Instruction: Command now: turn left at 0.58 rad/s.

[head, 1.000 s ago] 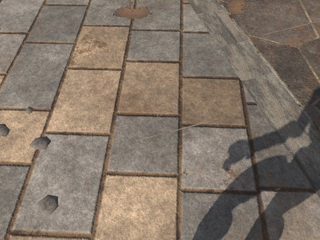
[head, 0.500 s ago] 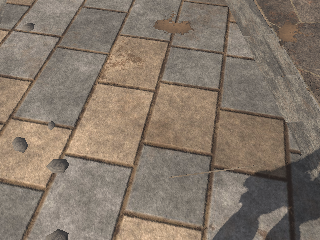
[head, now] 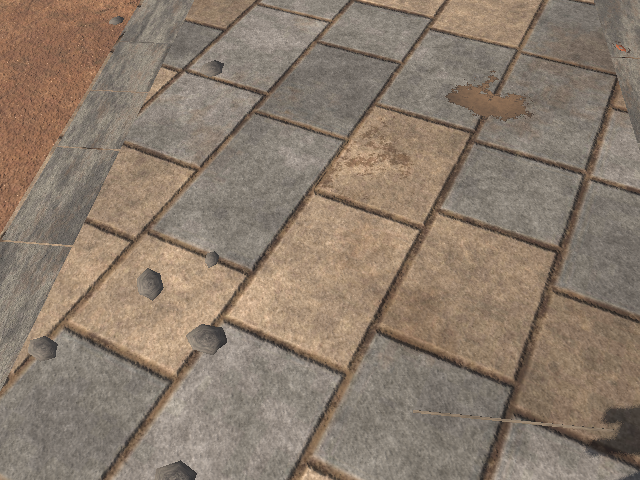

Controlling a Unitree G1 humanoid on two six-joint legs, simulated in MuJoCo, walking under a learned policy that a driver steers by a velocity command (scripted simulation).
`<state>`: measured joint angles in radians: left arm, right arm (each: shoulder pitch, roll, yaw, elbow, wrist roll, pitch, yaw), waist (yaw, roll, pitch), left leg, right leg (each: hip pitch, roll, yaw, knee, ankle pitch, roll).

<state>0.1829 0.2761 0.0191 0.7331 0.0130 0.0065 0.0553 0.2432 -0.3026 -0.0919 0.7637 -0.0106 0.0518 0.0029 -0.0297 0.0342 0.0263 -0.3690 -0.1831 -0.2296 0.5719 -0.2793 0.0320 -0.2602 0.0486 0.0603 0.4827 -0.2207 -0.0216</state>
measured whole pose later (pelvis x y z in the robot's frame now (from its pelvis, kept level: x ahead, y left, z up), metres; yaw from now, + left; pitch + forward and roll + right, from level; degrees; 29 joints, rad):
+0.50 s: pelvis -0.01 +0.00 +0.00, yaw +9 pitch -1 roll +0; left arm 0.27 0.27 0.03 0.81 0.01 0.04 0.02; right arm 0.16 -0.23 -0.01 0.80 -0.02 0.04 -0.01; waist 0.03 -0.04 0.05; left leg -0.16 -0.06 -0.03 0.44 -0.26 0.04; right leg -0.26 -0.02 -0.03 0.61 -0.43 -0.02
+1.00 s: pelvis -0.02 -0.02 +0.01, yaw +9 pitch -2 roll +0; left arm 0.25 0.21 0.01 1.03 0.01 0.00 0.03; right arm 0.22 -0.24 -0.01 1.06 -0.01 0.01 -0.03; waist 0.00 0.01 0.04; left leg -0.11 -0.02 -0.05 0.37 -0.22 0.00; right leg -0.13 0.01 0.00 0.39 -0.22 -0.01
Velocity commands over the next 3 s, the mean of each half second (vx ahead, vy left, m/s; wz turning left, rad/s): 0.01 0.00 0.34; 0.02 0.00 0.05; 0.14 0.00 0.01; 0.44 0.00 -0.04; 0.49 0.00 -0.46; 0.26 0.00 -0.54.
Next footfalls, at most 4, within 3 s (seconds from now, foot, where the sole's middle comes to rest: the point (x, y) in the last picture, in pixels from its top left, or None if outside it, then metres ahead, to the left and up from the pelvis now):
0.42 left None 0.00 0.10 -0.77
0.68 right None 0.04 -0.12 -0.77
1.92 right None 0.40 0.00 -0.77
2.48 left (265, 375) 0.72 0.17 -0.77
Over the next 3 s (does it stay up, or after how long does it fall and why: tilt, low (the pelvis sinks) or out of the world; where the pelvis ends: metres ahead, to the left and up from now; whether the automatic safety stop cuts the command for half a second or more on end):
stays up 0.73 0.04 -0.01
